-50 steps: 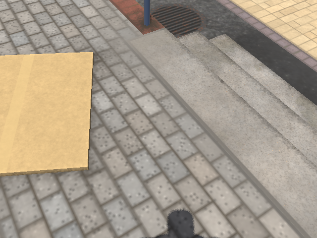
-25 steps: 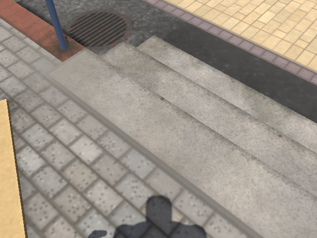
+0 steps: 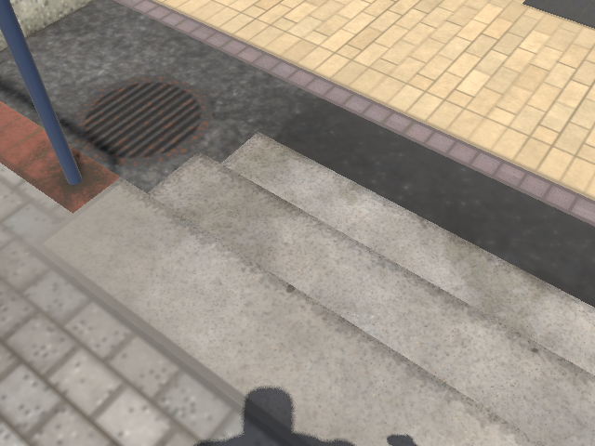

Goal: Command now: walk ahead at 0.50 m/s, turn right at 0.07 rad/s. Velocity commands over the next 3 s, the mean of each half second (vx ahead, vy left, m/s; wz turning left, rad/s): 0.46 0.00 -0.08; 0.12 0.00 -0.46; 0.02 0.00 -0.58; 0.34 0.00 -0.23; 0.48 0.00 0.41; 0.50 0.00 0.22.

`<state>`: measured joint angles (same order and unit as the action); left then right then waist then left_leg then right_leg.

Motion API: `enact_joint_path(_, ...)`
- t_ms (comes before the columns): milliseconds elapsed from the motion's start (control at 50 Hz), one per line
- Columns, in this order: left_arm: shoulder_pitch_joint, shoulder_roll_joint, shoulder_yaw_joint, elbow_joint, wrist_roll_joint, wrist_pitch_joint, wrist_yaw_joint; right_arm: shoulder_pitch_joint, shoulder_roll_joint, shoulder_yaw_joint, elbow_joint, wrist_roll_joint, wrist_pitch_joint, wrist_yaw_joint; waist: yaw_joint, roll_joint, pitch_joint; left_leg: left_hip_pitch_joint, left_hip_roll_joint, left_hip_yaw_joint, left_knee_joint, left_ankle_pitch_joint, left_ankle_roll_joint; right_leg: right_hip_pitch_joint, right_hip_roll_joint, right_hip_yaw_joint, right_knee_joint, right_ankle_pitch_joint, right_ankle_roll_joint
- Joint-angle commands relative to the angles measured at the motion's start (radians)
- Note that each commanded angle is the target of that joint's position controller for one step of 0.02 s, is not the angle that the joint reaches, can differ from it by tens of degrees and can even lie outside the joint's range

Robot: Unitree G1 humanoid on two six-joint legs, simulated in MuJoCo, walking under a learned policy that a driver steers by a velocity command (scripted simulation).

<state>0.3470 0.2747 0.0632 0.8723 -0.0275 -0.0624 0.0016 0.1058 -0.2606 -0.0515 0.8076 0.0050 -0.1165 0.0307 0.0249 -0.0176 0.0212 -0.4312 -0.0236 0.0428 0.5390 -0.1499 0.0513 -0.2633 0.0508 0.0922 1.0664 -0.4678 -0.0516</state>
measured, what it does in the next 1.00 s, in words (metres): walks ahead, turning right: right foot, then left foot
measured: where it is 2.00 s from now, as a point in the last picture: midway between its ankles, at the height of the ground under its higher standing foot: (380, 440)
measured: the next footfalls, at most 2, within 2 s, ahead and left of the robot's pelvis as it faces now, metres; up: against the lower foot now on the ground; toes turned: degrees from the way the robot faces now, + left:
right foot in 0.42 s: +0.41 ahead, -0.13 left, +0.00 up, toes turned -3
left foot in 1.00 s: +0.50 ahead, +0.08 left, +0.00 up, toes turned -18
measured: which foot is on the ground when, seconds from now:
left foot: down 0.00-0.42, up 0.44-0.98, down 1.00-1.00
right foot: up 0.00-0.40, down 0.42-1.00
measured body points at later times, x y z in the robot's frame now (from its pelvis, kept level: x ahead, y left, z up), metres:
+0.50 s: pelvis +0.28 -0.04 +0.00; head +0.31 -0.05 +0.45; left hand +0.46 +0.20 -0.09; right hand +0.28 -0.30 -0.14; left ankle +0.12 +0.10 -0.66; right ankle +0.37 -0.12 -0.73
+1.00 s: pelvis +0.40 -0.02 +0.02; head +0.43 -0.03 +0.47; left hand +0.60 +0.22 -0.08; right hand +0.47 -0.33 -0.08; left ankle +0.46 +0.09 -0.73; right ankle +0.37 -0.12 -0.73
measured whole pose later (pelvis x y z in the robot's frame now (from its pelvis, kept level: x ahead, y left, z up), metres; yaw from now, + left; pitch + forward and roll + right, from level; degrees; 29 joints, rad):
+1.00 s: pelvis +0.40 -0.02 +0.02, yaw -18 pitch +3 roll -1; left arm 0.26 0.32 0.07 0.72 0.03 -0.09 -0.06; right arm 0.15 -0.33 -0.02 0.79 -0.02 -0.06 -0.03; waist 0.03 0.01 0.00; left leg -0.30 0.01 -0.01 0.41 -0.13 0.01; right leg -0.23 0.12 0.23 0.38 -0.19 -0.04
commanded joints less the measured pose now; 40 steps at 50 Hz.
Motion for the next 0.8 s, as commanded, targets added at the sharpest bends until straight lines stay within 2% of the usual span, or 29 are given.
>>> enact_joint_path(20, -0.107, 0.120, 0.022, -0.122, 0.004, -0.034, -0.001, 0.137, -0.115, -0.027, -0.008, -0.006, 0.013, -0.004, -0.082, 0.062, -0.052, 0.410, 0.310, -0.461, -0.306, -0.179, 0.186, -0.482, -0.124, -0.001, 0.162, 0.100, -0.004)
enact_joint_path(40, -0.090, 0.111, 0.028, -0.119, 0.013, -0.027, 0.002, 0.111, -0.097, -0.019, -0.012, -0.017, 0.009, -0.003, -0.048, 0.086, -0.034, 0.327, 0.279, -0.401, -0.331, -0.103, 0.173, -0.420, -0.157, 0.003, 0.105, 0.145, -0.003)
enact_joint_path(80, -0.044, 0.073, 0.023, -0.105, 0.014, -0.013, 0.003, 0.108, -0.098, -0.019, -0.004, -0.012, 0.003, -0.001, -0.021, 0.112, -0.034, 0.256, 0.246, -0.315, -0.371, 0.003, 0.179, -0.357, -0.172, -0.015, 0.042, 0.176, 0.012)
enact_joint_path(100, 0.019, -0.044, -0.033, -0.066, 0.181, -0.027, -0.042, 0.171, -0.023, 0.000, 0.001, -0.086, -0.028, -0.019, -0.032, 0.126, -0.024, 0.237, 0.217, -0.274, -0.403, -0.079, 0.204, -0.368, -0.146, -0.003, 0.051, 0.198, 0.016)
enact_joint_path(120, -0.004, -0.031, -0.025, -0.069, 0.172, -0.029, -0.058, 0.191, -0.039, -0.006, 0.014, -0.088, -0.036, -0.019, -0.037, 0.099, 0.011, 0.246, 0.222, -0.261, -0.415, -0.085, 0.212, -0.426, -0.143, -0.010, -0.008, 0.247, 0.023)
enact_joint_path(140, -0.061, 0.007, -0.021, -0.085, 0.143, -0.030, -0.064, 0.188, -0.070, -0.012, 0.008, -0.089, -0.038, -0.012, -0.050, 0.081, 0.009, 0.262, 0.222, -0.235, -0.417, -0.064, 0.219, -0.468, -0.148, -0.024, -0.069, 0.323, 0.032)
enact_joint_path(160, -0.112, 0.026, -0.019, -0.097, 0.127, -0.030, -0.066, 0.195, -0.085, -0.013, 0.008, -0.085, -0.036, -0.002, -0.059, 0.073, 0.002, 0.265, 0.225, -0.216, -0.417, -0.035, 0.228, -0.481, -0.157, -0.034, -0.122, 0.390, 0.040)
enact_joint_path(180, -0.149, 0.027, -0.024, -0.108, 0.120, -0.027, -0.066, 0.217, -0.090, -0.012, 0.016, -0.082, -0.034, 0.008, -0.064, 0.064, -0.004, 0.263, 0.231, -0.199, -0.415, 0.006, 0.235, -0.474, -0.164, -0.039, -0.180, 0.449, 0.047)
enact_joint_path(240, -0.225, 0.008, -0.043, -0.123, 0.114, -0.011, -0.066, 0.278, -0.085, -0.006, 0.043, -0.079, -0.024, 0.034, -0.080, 0.070, 0.015, 0.259, 0.220, -0.137, -0.390, 0.122, 0.235, -0.419, -0.149, -0.074, -0.345, 0.555, 0.044)
enact_joint_path(260, -0.310, 0.027, -0.029, -0.174, 0.055, -0.002, -0.060, 0.305, -0.123, -0.026, 0.071, 0.031, -0.002, 0.004, -0.070, 0.050, 0.054, 0.200, 0.179, -0.090, -0.392, 0.250, 0.131, -0.308, -0.134, -0.153, -0.402, 0.584, 0.050)
enact_joint_path(280, -0.333, 0.014, -0.036, -0.182, 0.049, 0.003, -0.057, 0.329, -0.131, -0.022, 0.081, 0.030, 0.008, -0.005, -0.080, 0.074, 0.048, 0.202, 0.172, -0.075, -0.392, 0.265, 0.107, -0.262, -0.113, -0.168, -0.425, 0.588, 0.050)
enact_joint_path(320, -0.333, 0.020, -0.033, -0.190, 0.053, 0.012, -0.051, 0.344, -0.126, -0.022, 0.093, 0.002, 0.021, -0.014, -0.078, 0.118, 0.055, 0.291, 0.198, -0.086, -0.367, 0.303, 0.089, -0.250, -0.106, -0.155, -0.460, 0.519, 0.037)
enact_joint_path(360, -0.303, 0.038, -0.025, -0.193, 0.059, 0.012, -0.039, 0.340, -0.122, -0.025, 0.101, -0.019, 0.033, -0.024, -0.052, 0.127, 0.051, 0.399, 0.230, -0.097, -0.299, 0.399, 0.084, -0.239, -0.095, -0.144, -0.509, 0.399, 0.008)
enact_joint_path(380, -0.256, 0.072, -0.022, -0.178, 0.088, -0.005, -0.045, 0.300, -0.126, -0.016, 0.107, -0.113, 0.000, 0.020, -0.002, 0.064, 0.006, 0.475, 0.305, -0.160, -0.261, 0.487, 0.141, -0.231, -0.107, -0.052, -0.542, 0.511, -0.036)
enact_joint_path(400, -0.179, 0.114, 0.001, -0.159, 0.074, -0.020, -0.042, 0.225, -0.169, -0.038, 0.087, -0.087, -0.008, 0.026, 0.049, 0.052, -0.045, 0.535, 0.259, -0.093, -0.157, 0.581, 0.104, -0.151, -0.078, -0.088, -0.620, 0.532, -0.068)
enact_joint_path(420, -0.076, 0.178, 0.021, -0.122, 0.054, -0.040, -0.039, 0.263, -0.132, -0.025, 0.085, -0.083, -0.013, 0.027, 0.055, -0.010, -0.220, 0.483, 0.162, -0.017, 0.034, 0.540, 0.041, 0.132, -0.088, -0.088, -0.567, 0.672, -0.145)
enact_joint_path(440, 0.043, 0.239, 0.028, -0.109, 0.056, -0.045, -0.040, 0.488, 0.002, 0.015, 0.078, -0.093, -0.022, 0.017, -0.015, -0.206, -0.483, 0.156, 0.024, 0.012, 0.319, 0.120, -0.048, 0.644, -0.294, 0.212, -0.517, 1.000, -0.391)
enact_joint_path(460, 0.159, 0.202, 0.025, -0.073, 0.070, -0.041, -0.038, 0.463, -0.049, 0.015, 0.068, -0.086, -0.023, 0.029, 0.069, -0.212, -0.519, -0.122, -0.089, -0.046, 0.544, -0.496, -0.080, 0.820, -0.444, 0.547, -0.667, 0.936, -0.481)
enact_joint_path(480, 0.179, 0.203, 0.041, -0.041, 0.079, -0.055, -0.028, 0.244, -0.096, -0.002, 0.018, -0.065, -0.004, 0.027, 0.116, -0.064, -0.279, -0.251, -0.015, -0.138, 0.673, -0.471, -0.047, 0.633, -0.392, 0.463, -0.725, 0.794, -0.340)
enact_joint_path(500, 0.051, 0.191, 0.042, -0.050, 0.059, -0.059, -0.021, 0.208, -0.102, -0.004, 0.007, -0.067, 0.004, 0.006, 0.051, -0.023, -0.146, -0.248, 0.057, -0.139, 0.682, -0.411, -0.039, 0.430, -0.369, 0.351, -0.746, 0.765, -0.285)
enact_joint_path(520, -0.047, 0.135, 0.027, -0.071, 0.055, -0.054, -0.014, 0.225, -0.124, -0.009, 0.011, -0.088, 0.009, -0.015, -0.004, -0.022, -0.124, -0.172, 0.101, -0.144, 0.622, -0.382, -0.043, 0.285, -0.331, 0.291, -0.777, 0.845, -0.273)
enact_joint_path(540, -0.096, 0.112, 0.019, -0.083, 0.054, -0.056, -0.014, 0.209, -0.096, 0.000, -0.001, -0.098, 0.011, -0.027, -0.046, -0.051, -0.091, -0.127, 0.124, -0.134, 0.582, -0.349, -0.049, 0.181, -0.306, 0.234, -0.796, 0.959, -0.271)
enact_joint_path(560, -0.127, 0.106, 0.020, -0.105, 0.059, -0.056, -0.017, 0.210, -0.079, 0.007, -0.008, -0.097, 0.016, -0.032, -0.074, -0.034, -0.109, -0.069, 0.134, -0.124, 0.539, -0.337, -0.065, 0.119, -0.287, 0.201, -0.816, 1.002, -0.274)
enact_joint_path(580, -0.144, 0.112, 0.024, -0.121, 0.066, -0.060, -0.021, 0.211, -0.075, 0.007, -0.012, -0.088, 0.024, -0.032, -0.087, -0.032, -0.129, -0.042, 0.123, -0.113, 0.509, -0.308, -0.080, 0.095, -0.261, 0.175, -0.835, 0.986, -0.277)
enact_joint_path(620, -0.166, 0.176, 0.048, -0.149, 0.073, -0.072, -0.032, 0.240, -0.101, 0.001, -0.003, -0.062, 0.037, -0.026, -0.098, -0.037, -0.128, -0.009, 0.093, -0.070, 0.477, -0.188, -0.114, 0.007, -0.218, 0.118, -0.846, 0.934, -0.273)
enact_joint_path(640, -0.165, 0.196, 0.056, -0.159, 0.073, -0.077, -0.040, 0.237, -0.110, -0.001, -0.004, -0.058, 0.044, -0.026, -0.096, -0.039, -0.118, -0.002, 0.086, -0.056, 0.450, -0.145, -0.131, -0.032, -0.206, 0.107, -0.845, 0.907, -0.270)
enact_joint_path(680, -0.135, 0.206, 0.063, -0.169, 0.074, -0.084, -0.052, 0.199, -0.110, 0.004, -0.015, -0.059, 0.061, -0.030, -0.079, -0.044, -0.104, -0.008, 0.089, -0.055, 0.391, -0.097, -0.148, -0.050, -0.204, 0.128, -0.836, 0.853, -0.262)
enact_joint_path(720, -0.113, 0.197, 0.064, -0.178, 0.069, -0.088, -0.060, 0.151, -0.113, 0.010, -0.025, -0.063, 0.074, -0.036, -0.057, -0.039, -0.095, -0.037, 0.103, -0.073, 0.320, -0.076, -0.148, -0.012, -0.221, 0.176, -0.825, 0.763, -0.260)
enact_joint_path(800, -0.060, 0.197, 0.067, -0.192, 0.063, -0.077, -0.061, 0.045, -0.129, 0.016, -0.052, -0.062, 0.073, -0.050, 0.003, -0.047, -0.091, -0.116, 0.102, -0.096, 0.188, -0.100, -0.133, 0.136, -0.266, 0.292, -0.794, 0.628, -0.276)
Over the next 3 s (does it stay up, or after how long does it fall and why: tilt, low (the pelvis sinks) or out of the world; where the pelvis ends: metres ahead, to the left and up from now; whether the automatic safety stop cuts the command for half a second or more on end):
stays up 1.03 -0.40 -0.27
